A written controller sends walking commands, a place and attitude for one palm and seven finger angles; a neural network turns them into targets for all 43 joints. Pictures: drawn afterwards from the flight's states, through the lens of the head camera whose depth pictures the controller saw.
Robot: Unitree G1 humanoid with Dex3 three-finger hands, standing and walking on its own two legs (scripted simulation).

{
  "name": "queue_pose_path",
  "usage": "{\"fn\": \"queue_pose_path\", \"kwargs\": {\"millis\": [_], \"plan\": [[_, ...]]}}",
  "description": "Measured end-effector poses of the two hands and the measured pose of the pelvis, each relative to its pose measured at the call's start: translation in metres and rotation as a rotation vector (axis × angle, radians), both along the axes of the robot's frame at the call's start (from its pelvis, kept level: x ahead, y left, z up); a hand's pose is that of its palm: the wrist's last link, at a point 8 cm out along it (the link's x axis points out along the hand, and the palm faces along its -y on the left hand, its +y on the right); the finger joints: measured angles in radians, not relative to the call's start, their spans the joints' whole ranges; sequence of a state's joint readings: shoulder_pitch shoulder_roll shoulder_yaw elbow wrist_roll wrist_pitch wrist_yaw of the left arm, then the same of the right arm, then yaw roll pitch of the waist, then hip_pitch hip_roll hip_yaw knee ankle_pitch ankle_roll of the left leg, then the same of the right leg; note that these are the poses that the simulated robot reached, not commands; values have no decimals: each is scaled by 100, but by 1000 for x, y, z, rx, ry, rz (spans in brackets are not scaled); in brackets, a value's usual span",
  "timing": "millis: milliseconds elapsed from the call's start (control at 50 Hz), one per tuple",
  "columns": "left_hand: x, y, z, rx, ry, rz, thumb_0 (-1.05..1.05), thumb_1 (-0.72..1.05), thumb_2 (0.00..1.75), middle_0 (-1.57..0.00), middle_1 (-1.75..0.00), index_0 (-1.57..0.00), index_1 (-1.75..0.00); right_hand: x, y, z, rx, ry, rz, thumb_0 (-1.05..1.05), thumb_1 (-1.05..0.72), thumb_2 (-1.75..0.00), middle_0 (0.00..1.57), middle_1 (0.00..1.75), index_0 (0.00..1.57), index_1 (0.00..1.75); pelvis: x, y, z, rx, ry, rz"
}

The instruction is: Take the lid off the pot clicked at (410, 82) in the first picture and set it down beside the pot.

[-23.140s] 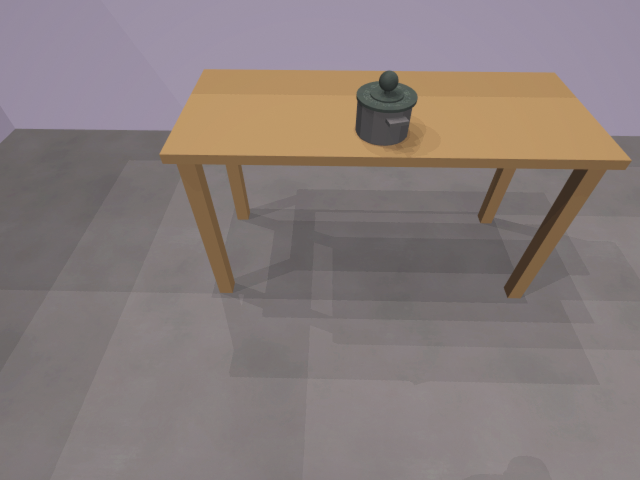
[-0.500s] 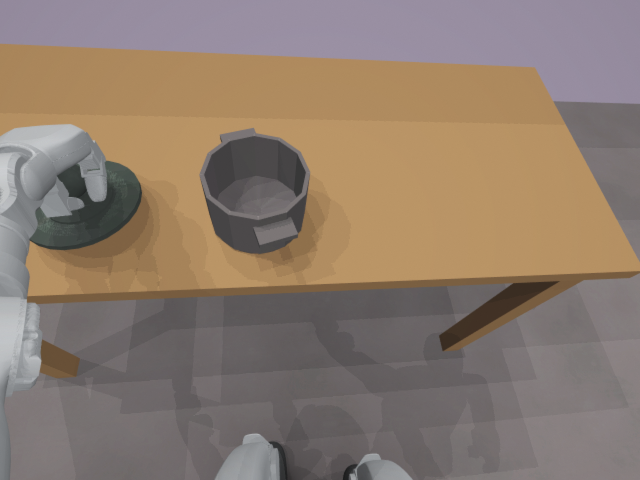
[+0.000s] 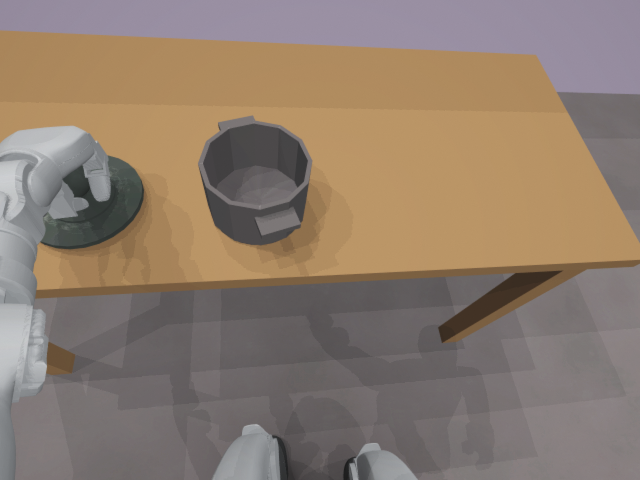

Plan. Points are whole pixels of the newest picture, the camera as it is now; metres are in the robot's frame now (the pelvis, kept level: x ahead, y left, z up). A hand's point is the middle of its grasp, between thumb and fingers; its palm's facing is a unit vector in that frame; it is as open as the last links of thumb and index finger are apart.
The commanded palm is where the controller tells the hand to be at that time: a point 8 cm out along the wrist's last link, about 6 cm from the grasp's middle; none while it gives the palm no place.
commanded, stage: open the fingers wide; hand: left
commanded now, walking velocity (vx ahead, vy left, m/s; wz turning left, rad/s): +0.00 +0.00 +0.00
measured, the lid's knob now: (69, 180) +0.50 +0.31 +0.00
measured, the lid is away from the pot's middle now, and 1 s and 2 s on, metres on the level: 0.24 0.25 0.25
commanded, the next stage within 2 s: raise the empty hand in 1.00 s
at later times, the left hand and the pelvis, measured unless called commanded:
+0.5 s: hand (58, 209) +0.44 +0.31 +0.01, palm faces -0.46 -0.11 -0.88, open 6.3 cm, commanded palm +0.48 +0.29 +0.08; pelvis -0.01 +0.00 +0.00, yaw +1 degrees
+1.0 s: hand (51, 211) +0.44 +0.31 +0.02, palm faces -0.45 -0.11 -0.89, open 10.9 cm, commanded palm +0.47 +0.29 +0.08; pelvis -0.01 +0.00 +0.00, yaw +1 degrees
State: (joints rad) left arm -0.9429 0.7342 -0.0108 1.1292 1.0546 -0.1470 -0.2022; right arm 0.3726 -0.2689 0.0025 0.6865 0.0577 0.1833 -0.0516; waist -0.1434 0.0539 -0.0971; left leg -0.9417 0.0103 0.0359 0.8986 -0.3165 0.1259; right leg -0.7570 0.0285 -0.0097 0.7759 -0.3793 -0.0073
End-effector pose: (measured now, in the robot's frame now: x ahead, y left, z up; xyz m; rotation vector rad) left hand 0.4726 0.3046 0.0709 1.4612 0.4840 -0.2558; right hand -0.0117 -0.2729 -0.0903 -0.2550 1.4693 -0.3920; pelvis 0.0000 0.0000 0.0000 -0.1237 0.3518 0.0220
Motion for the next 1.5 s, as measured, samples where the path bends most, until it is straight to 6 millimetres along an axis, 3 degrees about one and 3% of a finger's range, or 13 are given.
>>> {"fn": "queue_pose_path", "kwargs": {"millis": [360, 540, 820, 1140, 1500], "plan": [[-22, 6, 0, -1, 10, 21, -1, 33, 85, -47, -88, -91, -107, 21, -2, 1, -2, -70, 48, 0, -90, -90, 20, 30, 21, 30, -5, 0, 2, 5, -35, 15], [-23, 7, -2, -4, 9, 8, 0, 24, 80, -41, -85, -79, -103, 18, -8, 3, -23, -52, 51, 0, -90, -90, 20, 30, 21, 30, -5, 0, 2, 4, -32, 16], [-28, 11, 3, 2, 3, 17, 0, 6, 66, -38, -87, -44, -90, 14, 0, 1, 8, -46, 39, 0, -90, -90, 20, 30, 21, 30, -5, 1, 4, 4, -42, 18], [-28, 11, 2, 6, -3, 13, 0, 1, 63, -36, -87, -36, -87, 18, 0, 0, 3, -62, 50, 0, -90, -90, 20, 30, 21, 30, -7, 3, 2, 5, -42, 18], [-26, 5, 42, 7, -47, 29, 0, 1, 63, -36, -87, -36, -87, 27, 5, 4, 35, -102, 50, 0, -90, -90, 20, 30, 21, 30, -3, 4, 12, 18, -83, 25]]}}
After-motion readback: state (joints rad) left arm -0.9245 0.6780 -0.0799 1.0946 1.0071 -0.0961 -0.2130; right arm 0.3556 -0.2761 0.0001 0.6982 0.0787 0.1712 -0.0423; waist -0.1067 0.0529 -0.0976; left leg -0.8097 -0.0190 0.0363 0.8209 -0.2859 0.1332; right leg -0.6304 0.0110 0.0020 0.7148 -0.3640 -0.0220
